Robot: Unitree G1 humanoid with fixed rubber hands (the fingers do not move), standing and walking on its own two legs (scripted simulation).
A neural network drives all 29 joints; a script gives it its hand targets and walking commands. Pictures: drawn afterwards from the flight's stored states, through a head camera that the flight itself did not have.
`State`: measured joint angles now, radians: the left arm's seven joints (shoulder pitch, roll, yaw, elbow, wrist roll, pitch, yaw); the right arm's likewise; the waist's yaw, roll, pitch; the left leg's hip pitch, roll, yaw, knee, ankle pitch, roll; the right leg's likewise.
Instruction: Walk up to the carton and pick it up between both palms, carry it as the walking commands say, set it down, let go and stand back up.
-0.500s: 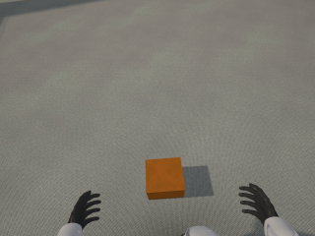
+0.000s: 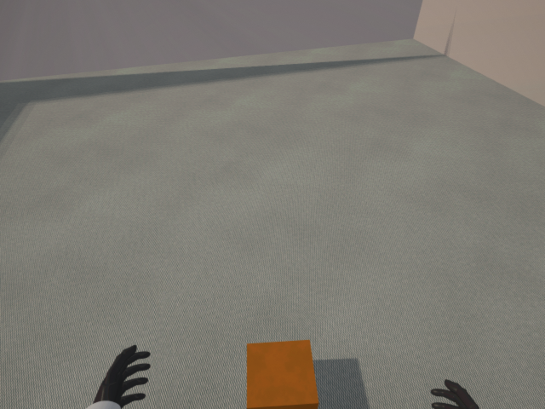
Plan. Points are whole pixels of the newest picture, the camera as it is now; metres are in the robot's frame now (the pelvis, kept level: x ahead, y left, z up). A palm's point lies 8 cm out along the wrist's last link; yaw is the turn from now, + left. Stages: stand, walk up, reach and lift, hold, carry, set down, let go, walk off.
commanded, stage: stand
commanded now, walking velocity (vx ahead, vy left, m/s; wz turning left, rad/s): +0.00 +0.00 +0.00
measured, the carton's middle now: (280, 381) +0.41 -0.02 -0.68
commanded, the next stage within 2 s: none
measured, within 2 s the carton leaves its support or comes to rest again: neither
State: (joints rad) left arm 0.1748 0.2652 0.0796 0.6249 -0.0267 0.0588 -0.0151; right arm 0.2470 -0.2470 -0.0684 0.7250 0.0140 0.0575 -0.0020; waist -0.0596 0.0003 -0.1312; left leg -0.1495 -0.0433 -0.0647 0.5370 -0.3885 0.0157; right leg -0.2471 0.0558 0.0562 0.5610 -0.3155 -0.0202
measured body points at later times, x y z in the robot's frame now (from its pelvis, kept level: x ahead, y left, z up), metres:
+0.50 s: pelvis -0.07 -0.01 +0.00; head -0.15 -0.01 +0.44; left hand +0.09 +0.26 -0.07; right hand +0.02 -0.28 -0.11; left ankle -0.07 +0.11 -0.73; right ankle -0.01 -0.11 -0.73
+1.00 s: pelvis -0.07 -0.01 +0.00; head -0.12 +0.00 +0.45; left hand +0.06 +0.27 -0.10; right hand -0.04 -0.28 -0.13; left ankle -0.07 +0.11 -0.73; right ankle -0.01 -0.11 -0.73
